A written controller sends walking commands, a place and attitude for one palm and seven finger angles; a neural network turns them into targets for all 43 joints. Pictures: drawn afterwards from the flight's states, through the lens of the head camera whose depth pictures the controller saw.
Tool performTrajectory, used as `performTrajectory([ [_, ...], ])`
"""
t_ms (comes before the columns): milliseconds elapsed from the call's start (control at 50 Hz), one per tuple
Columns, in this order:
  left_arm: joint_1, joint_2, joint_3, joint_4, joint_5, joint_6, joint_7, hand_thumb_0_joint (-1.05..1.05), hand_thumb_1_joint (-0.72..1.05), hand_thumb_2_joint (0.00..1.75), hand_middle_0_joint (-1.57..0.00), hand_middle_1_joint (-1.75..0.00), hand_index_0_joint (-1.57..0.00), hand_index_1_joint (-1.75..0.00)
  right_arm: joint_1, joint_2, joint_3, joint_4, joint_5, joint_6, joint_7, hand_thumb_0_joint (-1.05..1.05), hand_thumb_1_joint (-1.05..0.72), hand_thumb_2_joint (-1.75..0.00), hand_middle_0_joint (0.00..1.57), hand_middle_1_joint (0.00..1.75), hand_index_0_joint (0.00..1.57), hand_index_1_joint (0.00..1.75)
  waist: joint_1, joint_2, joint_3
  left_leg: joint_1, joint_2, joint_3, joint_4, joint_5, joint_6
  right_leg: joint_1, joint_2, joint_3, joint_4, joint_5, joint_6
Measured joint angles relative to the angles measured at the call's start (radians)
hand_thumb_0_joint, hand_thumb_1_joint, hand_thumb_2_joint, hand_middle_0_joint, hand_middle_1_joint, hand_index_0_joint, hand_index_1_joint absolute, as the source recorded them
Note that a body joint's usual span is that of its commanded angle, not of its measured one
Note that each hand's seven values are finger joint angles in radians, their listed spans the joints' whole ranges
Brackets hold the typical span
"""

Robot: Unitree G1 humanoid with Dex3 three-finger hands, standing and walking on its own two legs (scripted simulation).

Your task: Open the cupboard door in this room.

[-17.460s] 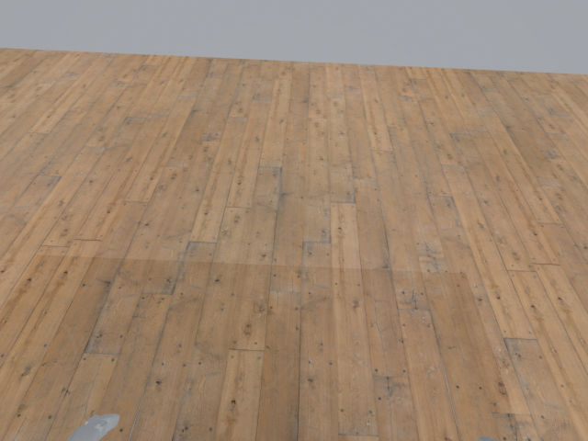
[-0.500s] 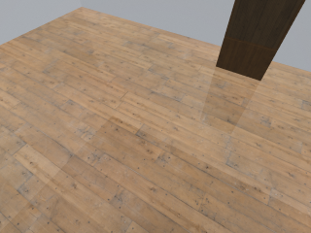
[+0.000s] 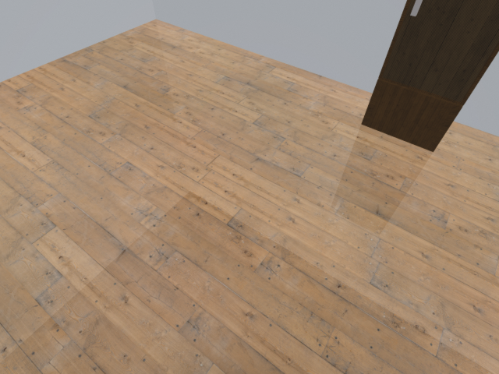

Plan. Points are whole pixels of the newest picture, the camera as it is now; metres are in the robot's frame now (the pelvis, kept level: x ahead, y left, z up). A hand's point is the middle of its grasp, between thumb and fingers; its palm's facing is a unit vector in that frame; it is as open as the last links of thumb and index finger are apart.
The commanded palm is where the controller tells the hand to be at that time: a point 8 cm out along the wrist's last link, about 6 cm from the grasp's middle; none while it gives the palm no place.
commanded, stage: turn or walk to find it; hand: left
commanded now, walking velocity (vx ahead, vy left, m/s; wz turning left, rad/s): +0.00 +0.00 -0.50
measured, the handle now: out of the picture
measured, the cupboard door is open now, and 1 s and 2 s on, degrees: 0 0 0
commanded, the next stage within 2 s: stand and wait in 0.06 s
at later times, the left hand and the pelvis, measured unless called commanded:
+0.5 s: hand out of the picture +0.08 +0.22 -0.17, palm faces -0.01 -0.96 -0.28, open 7.3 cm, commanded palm none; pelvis +0.00 +0.00 +0.00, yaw +1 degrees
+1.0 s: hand out of the picture +0.04 +0.18 -0.17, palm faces -0.08 -0.96 -0.27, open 7.3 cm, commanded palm none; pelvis -0.01 -0.03 -0.01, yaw -4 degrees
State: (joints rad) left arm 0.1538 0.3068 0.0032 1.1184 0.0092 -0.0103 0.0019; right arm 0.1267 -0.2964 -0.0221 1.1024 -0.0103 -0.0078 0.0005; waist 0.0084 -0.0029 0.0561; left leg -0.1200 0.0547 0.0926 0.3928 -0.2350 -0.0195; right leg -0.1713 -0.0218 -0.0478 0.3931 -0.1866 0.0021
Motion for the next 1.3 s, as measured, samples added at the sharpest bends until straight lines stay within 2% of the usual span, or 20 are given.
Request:
performTrajectory([
  [100, 0.014, 0.002, 0.009, -0.007, -0.002, 0.020, 0.009, 0.00, 0.91, 0.90, -0.20, -0.30, -0.20, -0.30, -0.022, -0.006, -0.006, -0.027, -0.002, 0.007, -0.014, 0.00, -0.90, -0.90, 0.20, 0.30, 0.20, 0.30, 0.013, 0.002, 0.005, -0.010, 0.007, 0.029, 0.020, -0.014, -0.001, -0.028, 0.007, 0.029, 0.028, -0.006, 0.002],
  [280, 0.024, -0.047, -0.003, -0.010, 0.001, 0.019, 0.003, 0.00, 0.91, 0.90, -0.20, -0.30, -0.20, -0.30, 0.013, 0.042, 0.004, -0.016, 0.001, 0.011, -0.008, 0.00, -0.90, -0.90, 0.20, 0.30, 0.20, 0.30, 0.000, 0.003, 0.014, -0.014, 0.013, 0.048, 0.050, -0.036, 0.000, -0.044, 0.012, 0.049, 0.064, -0.024, 0.002],
  [480, -0.030, -0.032, 0.001, -0.029, -0.003, 0.003, 0.012, 0.00, 0.91, 0.90, -0.20, -0.30, -0.20, -0.30, 0.063, 0.031, 0.000, 0.026, 0.000, 0.015, -0.001, 0.00, -0.90, -0.90, 0.20, 0.30, 0.20, 0.30, -0.026, -0.010, 0.004, -0.017, -0.009, 0.001, 0.024, -0.008, 0.003, -0.026, -0.012, 0.003, 0.045, -0.020, 0.006],
  [580, -0.032, -0.018, -0.003, -0.027, 0.000, -0.004, 0.006, 0.00, 0.91, 0.90, -0.20, -0.30, -0.20, -0.30, 0.056, 0.022, 0.001, 0.035, 0.000, 0.013, 0.003, 0.00, -0.90, -0.90, 0.20, 0.30, 0.20, 0.30, -0.016, -0.006, 0.004, -0.010, -0.010, -0.006, 0.011, -0.001, 0.003, -0.015, -0.011, -0.005, 0.028, -0.013, 0.003],
  [680, -0.010, -0.008, 0.006, -0.022, -0.002, 0.015, 0.011, 0.00, 0.91, 0.90, -0.20, -0.30, -0.20, -0.30, 0.030, 0.016, -0.006, 0.006, -0.002, 0.009, -0.011, 0.00, -0.90, -0.90, 0.20, 0.30, 0.20, 0.30, -0.004, 0.000, 0.003, -0.013, 0.005, 0.025, 0.022, -0.010, -0.001, -0.032, 0.004, 0.026, 0.037, -0.008, 0.001],
  [800, 0.023, -0.028, 0.016, -0.043, 0.004, 0.050, 0.003, 0.00, 0.91, 0.90, -0.20, -0.30, -0.20, -0.30, 0.015, 0.043, -0.014, -0.051, -0.005, 0.025, -0.017, 0.00, -0.90, -0.90, 0.20, 0.30, 0.20, 0.30, 0.003, -0.005, 0.022, -0.046, 0.019, 0.075, 0.091, -0.049, -0.004, -0.107, 0.018, 0.077, 0.142, -0.043, -0.003],
  [880, 0.041, -0.047, 0.021, -0.064, 0.010, 0.058, -0.001, 0.00, 0.91, 0.90, -0.20, -0.30, -0.20, -0.30, 0.020, 0.063, -0.017, -0.064, -0.006, 0.031, -0.014, 0.00, -0.90, -0.90, 0.20, 0.30, 0.20, 0.30, 0.014, -0.013, 0.044, -0.065, 0.026, 0.101, 0.155, -0.084, -0.012, -0.159, 0.005, 0.057, 0.256, -0.110, -0.005],
  [920, 0.049, -0.070, 0.017, -0.063, 0.013, 0.047, 0.001, 0.00, 0.91, 0.90, -0.20, -0.30, -0.20, -0.30, 0.027, 0.062, -0.020, -0.057, -0.005, 0.035, -0.014, 0.00, -0.90, -0.90, 0.20, 0.30, 0.20, 0.30, 0.007, 0.017, 0.050, -0.078, 0.047, 0.084, 0.195, -0.104, -0.022, -0.152, 0.020, 0.036, 0.264, -0.113, -0.035],
  [940, 0.056, -0.081, 0.013, -0.063, 0.015, 0.035, 0.001, 0.00, 0.91, 0.90, -0.20, -0.30, -0.20, -0.30, 0.031, 0.060, -0.021, -0.052, -0.002, 0.038, -0.014, 0.00, -0.90, -0.90, 0.20, 0.30, 0.20, 0.30, 0.002, 0.029, 0.047, -0.092, 0.048, 0.066, 0.215, -0.127, -0.015, -0.150, 0.024, 0.025, 0.260, -0.114, -0.043],
  [980, 0.062, -0.094, 0.005, -0.060, 0.014, 0.012, -0.003, 0.00, 0.91, 0.90, -0.20, -0.30, -0.20, -0.30, 0.033, 0.055, -0.021, -0.042, 0.005, 0.048, -0.008, 0.00, -0.90, -0.90, 0.20, 0.30, 0.20, 0.30, 0.002, 0.039, 0.045, -0.118, 0.024, 0.002, 0.275, -0.228, 0.007, -0.137, 0.027, 0.012, 0.231, -0.105, -0.050],
  [1020, 0.057, -0.096, 0.005, -0.056, 0.012, -0.001, -0.005, 0.00, 0.91, 0.90, -0.20, -0.30, -0.20, -0.30, 0.028, 0.045, -0.022, -0.031, 0.007, 0.046, -0.004, 0.00, -0.90, -0.90, 0.20, 0.30, 0.20, 0.30, 0.007, 0.037, 0.049, -0.139, 0.002, -0.046, 0.329, -0.261, 0.027, -0.117, 0.029, 0.004, 0.183, -0.079, -0.056],
  [1120, 0.022, -0.077, 0.017, -0.056, 0.010, -0.007, 0.010, 0.00, 0.90, 0.90, -0.21, -0.30, -0.21, -0.30, 0.021, 0.016, -0.027, -0.022, 0.011, 0.036, -0.012, 0.00, -0.90, -0.90, 0.20, 0.30, 0.20, 0.30, 0.006, 0.015, 0.054, -0.160, -0.025, -0.097, 0.397, -0.252, 0.032, -0.086, 0.018, -0.025, 0.103, -0.033, -0.060],
  [1200, 0.001, -0.054, 0.021, -0.057, 0.012, -0.010, 0.011, 0.00, 0.90, 0.90, -0.21, -0.30, -0.21, -0.30, 0.012, -0.007, -0.026, -0.018, 0.009, 0.031, -0.016, 0.00, -0.90, -0.90, 0.20, 0.30, 0.20, 0.30, 0.010, 0.006, 0.045, -0.113, -0.019, -0.100, 0.283, -0.214, 0.028, -0.077, 0.018, -0.044, 0.080, -0.016, -0.053],
  [1260, -0.014, -0.028, 0.023, -0.047, 0.005, -0.006, 0.008, 0.00, 0.90, 0.90, -0.21, -0.30, -0.21, -0.30, 0.004, -0.023, -0.022, -0.015, 0.006, 0.016, -0.015, 0.00, -0.90, -0.90, 0.20, 0.30, 0.20, 0.30, 0.006, 0.004, 0.034, -0.046, -0.011, -0.104, 0.107, -0.077, 0.025, -0.082, 0.022, -0.055, 0.098, -0.021, -0.039],
  [1300, -0.024, -0.004, 0.026, -0.032, 0.000, 0.004, 0.006, 0.00, 0.90, 0.90, -0.21, -0.30, -0.21, -0.30, 0.000, -0.018, -0.014, -0.007, 0.000, 0.010, -0.013, 0.00, -0.91, -0.90, 0.20, 0.30, 0.20, 0.30, 0.013, -0.022, 0.028, -0.027, -0.022, -0.094, 0.091, -0.046, 0.007, -0.065, 0.011, -0.044, 0.087, -0.014, -0.025],
])
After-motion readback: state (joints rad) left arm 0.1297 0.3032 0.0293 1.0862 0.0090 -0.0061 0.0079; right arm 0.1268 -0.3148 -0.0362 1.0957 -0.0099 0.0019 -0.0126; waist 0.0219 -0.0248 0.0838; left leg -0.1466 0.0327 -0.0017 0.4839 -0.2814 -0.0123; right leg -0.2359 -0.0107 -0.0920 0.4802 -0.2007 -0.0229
